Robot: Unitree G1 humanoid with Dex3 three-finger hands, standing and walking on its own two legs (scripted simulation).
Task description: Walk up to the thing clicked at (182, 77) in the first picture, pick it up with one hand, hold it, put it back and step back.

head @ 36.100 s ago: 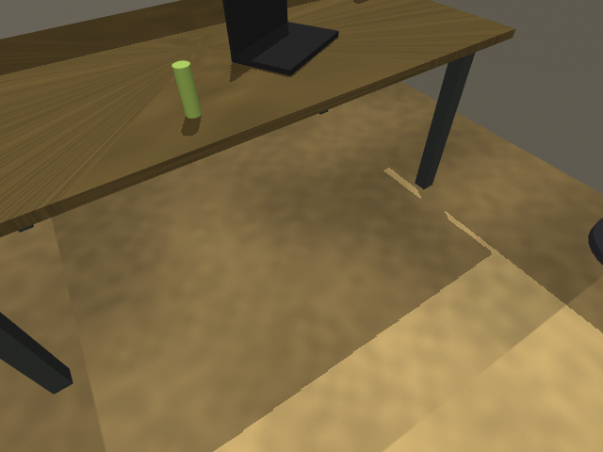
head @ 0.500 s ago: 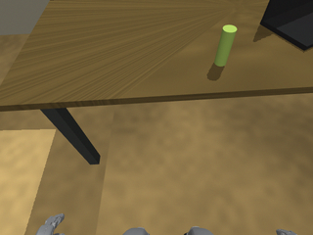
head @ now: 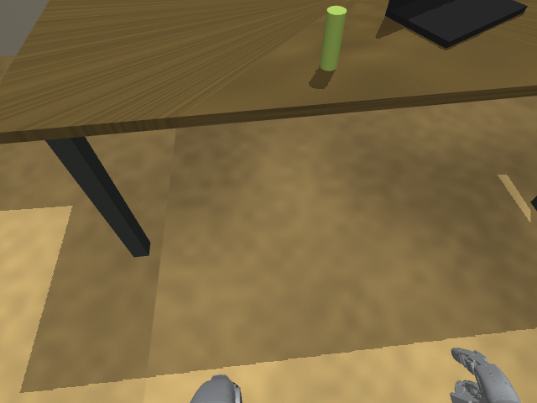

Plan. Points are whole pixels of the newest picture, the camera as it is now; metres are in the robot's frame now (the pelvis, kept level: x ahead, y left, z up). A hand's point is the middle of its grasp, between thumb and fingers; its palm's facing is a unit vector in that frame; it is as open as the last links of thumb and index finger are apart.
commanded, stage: step back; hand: right
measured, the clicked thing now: (332, 40) +0.86 -0.13 +0.06
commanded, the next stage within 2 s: stand in 1.82 s
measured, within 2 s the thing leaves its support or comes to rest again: neither
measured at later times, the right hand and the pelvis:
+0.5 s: hand out of the picture -0.07 -0.28 -0.13, palm faces -0.14 +0.91 -0.40, open 7.4 cm; pelvis -0.17 -0.02 +0.01, yaw +6 degrees
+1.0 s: hand out of the picture -0.20 -0.30 -0.15, palm faces -0.18 +0.92 -0.36, open 7.4 cm; pelvis -0.29 -0.05 +0.01, yaw +8 degrees
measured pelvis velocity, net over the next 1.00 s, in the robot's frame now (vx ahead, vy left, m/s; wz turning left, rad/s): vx -0.29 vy -0.05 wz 0.13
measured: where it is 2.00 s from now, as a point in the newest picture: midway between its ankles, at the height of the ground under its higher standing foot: outside the picture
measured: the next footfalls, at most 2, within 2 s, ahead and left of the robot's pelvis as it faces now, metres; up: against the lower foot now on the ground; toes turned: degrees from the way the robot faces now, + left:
left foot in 0.34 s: -0.10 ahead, +0.11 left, +0.00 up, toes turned +5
right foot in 0.64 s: -0.20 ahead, -0.16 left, +0.00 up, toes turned +7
